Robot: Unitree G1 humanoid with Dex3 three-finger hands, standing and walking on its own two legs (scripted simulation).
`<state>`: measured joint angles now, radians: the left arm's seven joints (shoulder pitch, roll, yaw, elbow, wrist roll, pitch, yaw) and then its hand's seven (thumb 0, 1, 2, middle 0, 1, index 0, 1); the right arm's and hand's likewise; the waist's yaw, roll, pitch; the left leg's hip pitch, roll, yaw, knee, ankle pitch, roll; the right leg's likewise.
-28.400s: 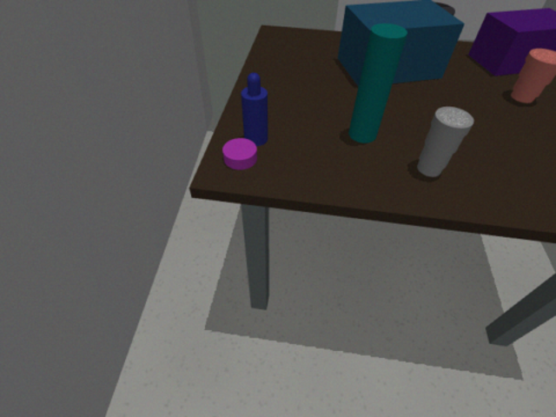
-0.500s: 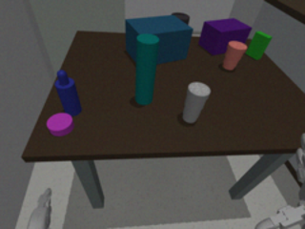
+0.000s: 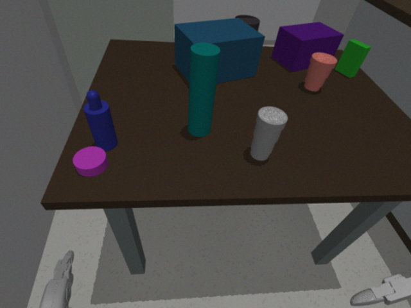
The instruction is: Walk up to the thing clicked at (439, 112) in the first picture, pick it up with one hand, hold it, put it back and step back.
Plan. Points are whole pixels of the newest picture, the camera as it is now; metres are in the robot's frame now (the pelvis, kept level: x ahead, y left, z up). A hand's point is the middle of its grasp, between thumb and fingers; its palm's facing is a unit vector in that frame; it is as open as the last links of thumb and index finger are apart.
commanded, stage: home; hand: right
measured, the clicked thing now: (265, 136) +0.53 -0.17 +0.03
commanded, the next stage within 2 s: none
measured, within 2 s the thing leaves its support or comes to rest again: neither
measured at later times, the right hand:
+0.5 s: hand (288, 297) +0.17 -0.18 -0.09, palm faces +0.06 +0.98 -0.19, open 17.5 cm
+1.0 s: hand (290, 291) +0.19 -0.20 -0.11, palm faces -0.03 +0.96 -0.29, open 17.3 cm
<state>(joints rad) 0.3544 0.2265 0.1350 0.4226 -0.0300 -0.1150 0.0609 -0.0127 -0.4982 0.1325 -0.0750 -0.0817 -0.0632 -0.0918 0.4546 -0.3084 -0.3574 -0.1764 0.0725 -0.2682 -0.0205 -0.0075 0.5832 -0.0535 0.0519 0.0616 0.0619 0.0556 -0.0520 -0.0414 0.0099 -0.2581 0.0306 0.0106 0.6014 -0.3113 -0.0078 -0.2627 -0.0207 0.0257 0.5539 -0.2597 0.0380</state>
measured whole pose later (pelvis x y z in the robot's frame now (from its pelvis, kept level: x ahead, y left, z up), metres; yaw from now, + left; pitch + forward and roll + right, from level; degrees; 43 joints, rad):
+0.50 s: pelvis +0.01 -0.01 +0.00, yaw +0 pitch +1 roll +0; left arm 0.22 0.18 0.00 0.56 -0.01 -0.11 0.07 0.00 0.76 0.83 -0.19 -0.28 -0.19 -0.28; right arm 0.31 -0.18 -0.01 0.45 0.01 -0.12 -0.03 -0.01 0.54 -0.06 0.06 0.06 0.06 0.05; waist 0.00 0.01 0.04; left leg -0.29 0.03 0.01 0.57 -0.30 -0.02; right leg -0.30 -0.02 0.02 0.55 -0.27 0.03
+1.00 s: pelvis +0.03 -0.01 +0.00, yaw +1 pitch +1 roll +0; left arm 0.18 0.25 0.00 0.73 0.03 -0.02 0.02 0.01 0.90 0.90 -0.21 -0.30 -0.20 -0.30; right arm 0.21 -0.23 0.02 0.63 -0.03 -0.07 -0.05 0.00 0.52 -0.07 0.06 0.06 0.06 0.05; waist 0.00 -0.01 0.02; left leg -0.26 0.02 0.00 0.58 -0.33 -0.02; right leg -0.28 -0.03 0.01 0.58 -0.31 0.03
